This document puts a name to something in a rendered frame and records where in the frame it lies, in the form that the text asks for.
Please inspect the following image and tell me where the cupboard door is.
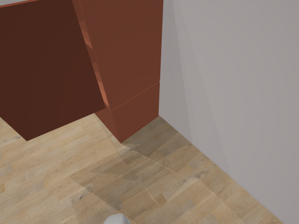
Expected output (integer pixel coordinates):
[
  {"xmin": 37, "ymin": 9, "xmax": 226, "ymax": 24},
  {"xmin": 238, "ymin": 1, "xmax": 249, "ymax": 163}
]
[{"xmin": 0, "ymin": 0, "xmax": 106, "ymax": 141}]

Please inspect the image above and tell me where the robot left thigh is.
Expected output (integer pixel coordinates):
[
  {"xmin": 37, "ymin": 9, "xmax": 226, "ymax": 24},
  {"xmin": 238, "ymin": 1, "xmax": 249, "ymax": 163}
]
[{"xmin": 103, "ymin": 214, "xmax": 130, "ymax": 224}]

